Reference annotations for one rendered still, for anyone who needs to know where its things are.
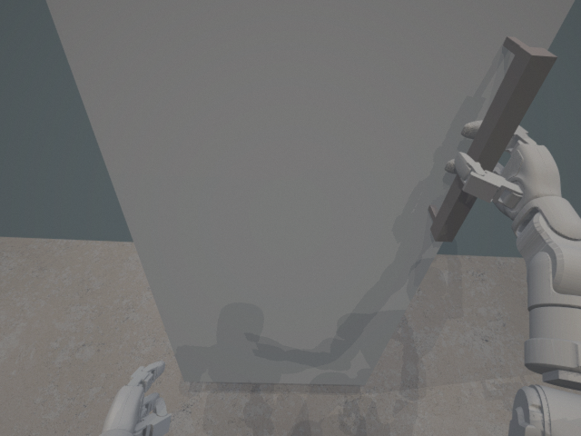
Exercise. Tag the right robot forearm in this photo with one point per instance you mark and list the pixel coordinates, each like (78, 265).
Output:
(548, 232)

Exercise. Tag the robot left hand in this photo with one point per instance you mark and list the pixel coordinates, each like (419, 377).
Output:
(130, 409)

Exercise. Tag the robot right hand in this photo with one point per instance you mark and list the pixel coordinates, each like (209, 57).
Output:
(530, 173)

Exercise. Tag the robot right upper arm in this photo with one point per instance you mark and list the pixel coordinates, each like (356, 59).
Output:
(542, 411)

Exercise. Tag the handle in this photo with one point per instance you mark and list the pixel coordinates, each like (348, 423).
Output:
(528, 70)

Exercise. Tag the fridge door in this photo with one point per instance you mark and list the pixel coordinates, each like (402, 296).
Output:
(275, 161)

